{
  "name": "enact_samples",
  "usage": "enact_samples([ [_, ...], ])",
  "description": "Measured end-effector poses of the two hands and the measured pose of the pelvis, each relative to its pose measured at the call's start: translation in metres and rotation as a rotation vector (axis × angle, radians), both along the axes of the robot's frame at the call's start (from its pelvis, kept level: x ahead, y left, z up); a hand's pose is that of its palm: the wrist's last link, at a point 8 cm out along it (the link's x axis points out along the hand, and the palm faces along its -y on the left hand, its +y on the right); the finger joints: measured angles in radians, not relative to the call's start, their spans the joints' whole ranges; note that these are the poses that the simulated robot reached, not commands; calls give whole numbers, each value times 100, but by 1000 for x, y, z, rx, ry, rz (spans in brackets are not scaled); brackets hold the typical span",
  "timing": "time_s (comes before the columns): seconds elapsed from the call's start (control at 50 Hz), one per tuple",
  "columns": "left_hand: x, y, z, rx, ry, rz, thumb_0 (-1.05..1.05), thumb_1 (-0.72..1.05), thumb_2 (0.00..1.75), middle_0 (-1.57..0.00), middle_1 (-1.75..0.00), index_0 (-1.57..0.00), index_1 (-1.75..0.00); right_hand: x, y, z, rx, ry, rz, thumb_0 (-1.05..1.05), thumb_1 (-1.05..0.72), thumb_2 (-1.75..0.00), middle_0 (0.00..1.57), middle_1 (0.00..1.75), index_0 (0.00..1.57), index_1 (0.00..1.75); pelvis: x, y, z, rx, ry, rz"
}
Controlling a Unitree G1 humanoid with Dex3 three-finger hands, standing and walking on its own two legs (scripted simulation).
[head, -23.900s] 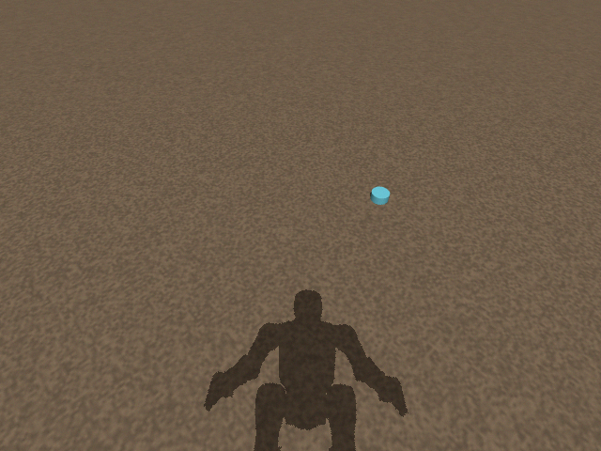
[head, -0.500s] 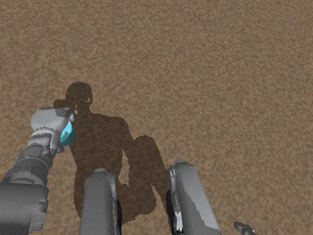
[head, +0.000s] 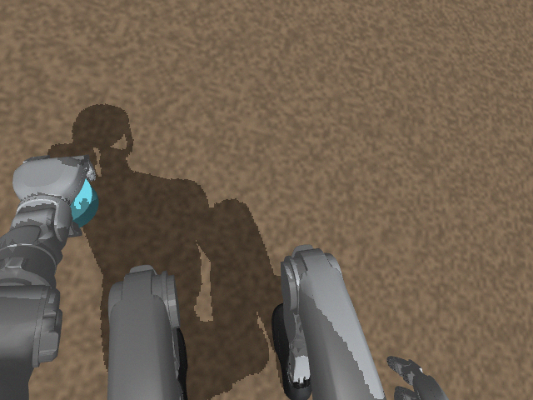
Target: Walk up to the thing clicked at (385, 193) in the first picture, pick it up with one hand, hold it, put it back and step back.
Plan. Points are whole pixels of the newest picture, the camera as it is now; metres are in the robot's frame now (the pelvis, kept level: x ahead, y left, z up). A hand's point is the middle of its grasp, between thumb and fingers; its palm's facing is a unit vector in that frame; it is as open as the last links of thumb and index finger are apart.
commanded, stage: crouch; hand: left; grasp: from above
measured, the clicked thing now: (64, 200) +0.45 +0.28 -0.19
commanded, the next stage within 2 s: lower in 0.50 s
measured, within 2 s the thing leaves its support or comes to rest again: neither
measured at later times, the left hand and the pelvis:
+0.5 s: hand (76, 205) +0.45 +0.28 -0.23, palm faces -0.46 -0.05 -0.88, open 10.9 cm; pelvis -0.01 +0.00 -0.06, yaw -2 degrees
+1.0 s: hand (90, 212) +0.45 +0.27 -0.29, palm faces -0.48 -0.08 -0.88, open 10.9 cm; pelvis +0.00 +0.00 -0.08, yaw -4 degrees
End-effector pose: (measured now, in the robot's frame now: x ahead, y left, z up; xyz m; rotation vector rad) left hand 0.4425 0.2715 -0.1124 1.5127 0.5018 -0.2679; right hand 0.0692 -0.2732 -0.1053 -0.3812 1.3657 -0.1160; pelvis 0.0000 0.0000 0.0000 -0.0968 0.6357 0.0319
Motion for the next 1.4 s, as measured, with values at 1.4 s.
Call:
enact_samples([
  [1.4, 22, -4, -152, -49, 28, -7, -1, -16, 63, -46, -77, -59, -77, -40, 16, -62, 38, 162, 147, 1, -90, -89, 20, 30, 21, 30, 6, 4, -93, -75, -89, -56],
])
